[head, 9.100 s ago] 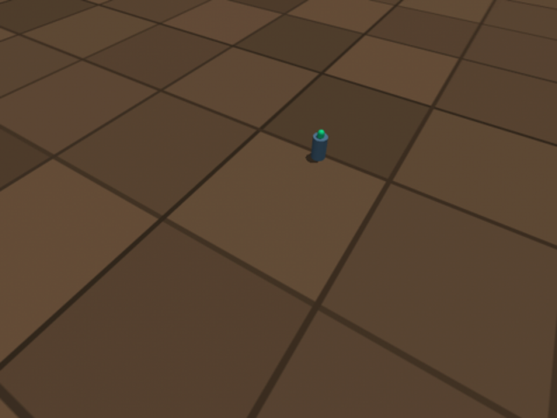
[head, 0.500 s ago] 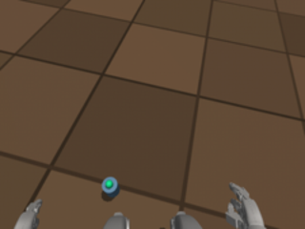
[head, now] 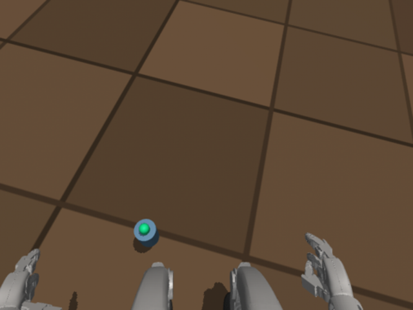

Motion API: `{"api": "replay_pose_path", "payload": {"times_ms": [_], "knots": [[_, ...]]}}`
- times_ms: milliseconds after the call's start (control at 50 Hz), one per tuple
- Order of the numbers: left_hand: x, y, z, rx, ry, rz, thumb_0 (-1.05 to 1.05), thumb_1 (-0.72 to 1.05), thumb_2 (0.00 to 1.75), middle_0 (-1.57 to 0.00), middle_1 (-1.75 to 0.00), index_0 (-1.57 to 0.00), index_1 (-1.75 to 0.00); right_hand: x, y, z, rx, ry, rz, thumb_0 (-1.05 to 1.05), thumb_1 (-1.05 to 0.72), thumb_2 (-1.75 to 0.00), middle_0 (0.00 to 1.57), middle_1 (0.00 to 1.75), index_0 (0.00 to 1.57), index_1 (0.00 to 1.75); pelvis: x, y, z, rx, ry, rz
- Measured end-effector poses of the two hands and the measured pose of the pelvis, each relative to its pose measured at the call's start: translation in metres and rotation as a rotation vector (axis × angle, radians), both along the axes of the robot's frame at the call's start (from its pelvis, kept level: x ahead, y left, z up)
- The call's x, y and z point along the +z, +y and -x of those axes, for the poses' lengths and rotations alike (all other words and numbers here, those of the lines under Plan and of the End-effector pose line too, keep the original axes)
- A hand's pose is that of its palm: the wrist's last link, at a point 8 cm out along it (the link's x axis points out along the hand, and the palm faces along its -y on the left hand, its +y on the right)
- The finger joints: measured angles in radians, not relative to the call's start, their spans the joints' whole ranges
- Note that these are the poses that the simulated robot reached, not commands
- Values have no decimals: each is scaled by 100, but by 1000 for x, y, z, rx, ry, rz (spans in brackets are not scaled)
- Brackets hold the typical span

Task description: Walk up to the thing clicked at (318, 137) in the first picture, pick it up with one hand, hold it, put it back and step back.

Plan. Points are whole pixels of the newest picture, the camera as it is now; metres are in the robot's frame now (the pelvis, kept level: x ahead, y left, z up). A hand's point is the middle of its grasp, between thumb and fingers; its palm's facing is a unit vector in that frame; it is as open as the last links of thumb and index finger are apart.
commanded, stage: go down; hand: left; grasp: from the side
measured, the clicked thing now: (146, 232) +0.37 +0.19 -0.57
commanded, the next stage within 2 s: approach in 1.76 s
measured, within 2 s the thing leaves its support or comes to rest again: neither
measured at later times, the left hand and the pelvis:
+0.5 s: hand (55, 252) +0.25 +0.34 -0.20, palm faces +0.11 -0.97 -0.21, open 17.2 cm; pelvis -0.05 -0.01 -0.14, yaw -2 degrees
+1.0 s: hand (58, 239) +0.29 +0.36 -0.24, palm faces +0.09 -0.98 -0.16, open 17.3 cm; pelvis -0.07 -0.01 -0.22, yaw -4 degrees
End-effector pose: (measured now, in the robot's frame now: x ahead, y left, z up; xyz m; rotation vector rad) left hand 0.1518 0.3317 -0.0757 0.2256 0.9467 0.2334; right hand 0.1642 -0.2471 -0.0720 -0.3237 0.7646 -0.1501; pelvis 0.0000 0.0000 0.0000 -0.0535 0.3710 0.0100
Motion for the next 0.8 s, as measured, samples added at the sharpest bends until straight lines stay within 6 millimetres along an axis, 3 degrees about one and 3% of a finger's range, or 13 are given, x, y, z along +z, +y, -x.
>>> {"api": "replay_pose_path", "payload": {"times_ms": [240,420,580,800], "knots": [[-63,30,-61,-91,-302,32,-1,-53,8,-8,-11,-8,-11,-89,-17,19,32,96,51,1,-91,-90,21,30,21,30,-79,-1,25,-15,131,4],[-90,48,-73,-97,-406,37,-1,-53,10,-7,-11,-7,-11,-147,-18,40,45,193,37,1,-90,-90,21,30,21,30,-120,-3,39,-22,178,8],[-110,62,-88,-119,-492,43,-1,-51,11,-6,-11,-6,-11,-183,-23,57,63,231,55,1,-89,-90,21,30,21,30,-153,-6,53,-26,196,14],[-132,73,-108,-143,-573,61,-1,-50,9,-6,-10,-6,-10,-216,-35,73,58,270,92,0,-90,-90,21,30,21,30,-189,-7,60,-38,211,25]]}}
